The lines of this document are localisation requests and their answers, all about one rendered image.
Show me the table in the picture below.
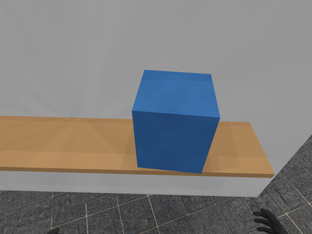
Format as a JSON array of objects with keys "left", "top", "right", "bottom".
[{"left": 0, "top": 116, "right": 275, "bottom": 178}]

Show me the robot right hand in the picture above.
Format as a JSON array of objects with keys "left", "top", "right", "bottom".
[{"left": 253, "top": 208, "right": 288, "bottom": 234}]

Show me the carton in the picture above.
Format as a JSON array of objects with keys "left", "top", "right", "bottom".
[{"left": 132, "top": 70, "right": 220, "bottom": 174}]

